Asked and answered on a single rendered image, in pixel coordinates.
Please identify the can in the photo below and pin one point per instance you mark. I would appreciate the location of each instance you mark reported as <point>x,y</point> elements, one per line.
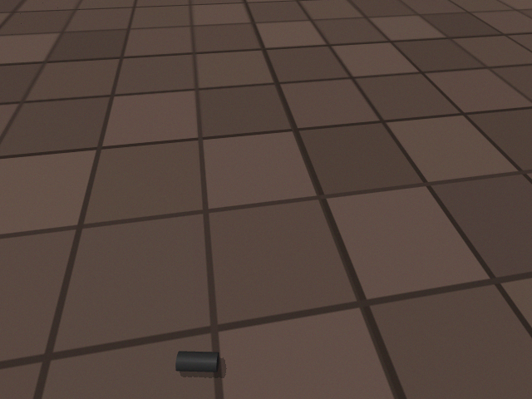
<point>197,361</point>

